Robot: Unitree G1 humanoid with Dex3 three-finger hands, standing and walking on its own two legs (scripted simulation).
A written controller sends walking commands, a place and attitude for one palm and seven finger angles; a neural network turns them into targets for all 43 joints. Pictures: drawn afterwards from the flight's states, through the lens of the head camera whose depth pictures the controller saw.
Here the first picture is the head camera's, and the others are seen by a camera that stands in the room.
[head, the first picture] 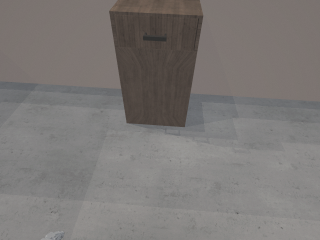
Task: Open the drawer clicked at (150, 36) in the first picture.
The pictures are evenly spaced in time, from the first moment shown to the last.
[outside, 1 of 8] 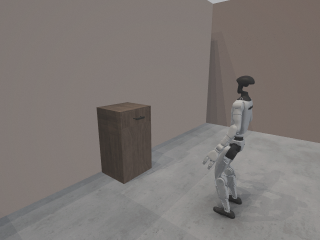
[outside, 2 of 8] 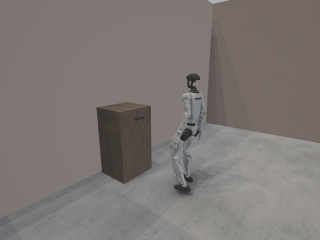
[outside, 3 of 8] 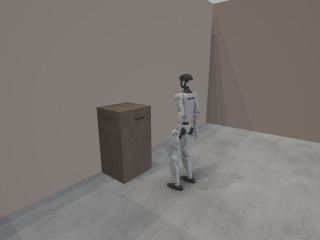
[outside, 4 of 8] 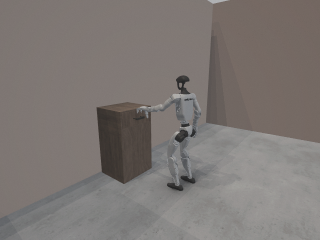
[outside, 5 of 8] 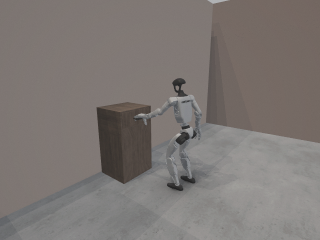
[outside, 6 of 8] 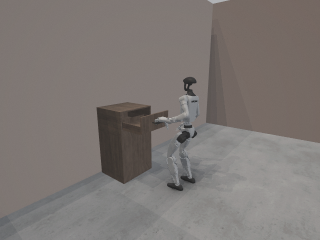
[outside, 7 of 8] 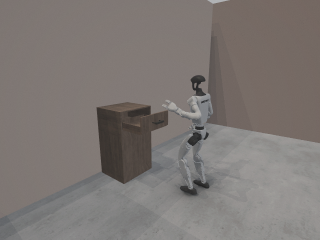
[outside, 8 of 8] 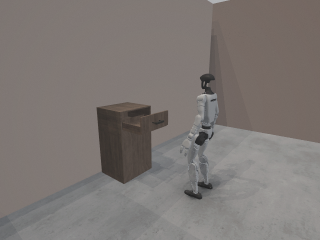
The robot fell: no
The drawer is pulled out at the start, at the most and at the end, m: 0.00 0.30 0.30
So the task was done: yes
